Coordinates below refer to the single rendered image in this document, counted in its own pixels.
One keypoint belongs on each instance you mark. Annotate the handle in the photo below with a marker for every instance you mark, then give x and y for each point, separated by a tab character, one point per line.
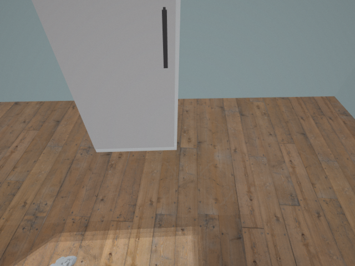
165	37

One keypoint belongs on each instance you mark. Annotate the fridge door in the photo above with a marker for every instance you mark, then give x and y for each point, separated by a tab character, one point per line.
111	55

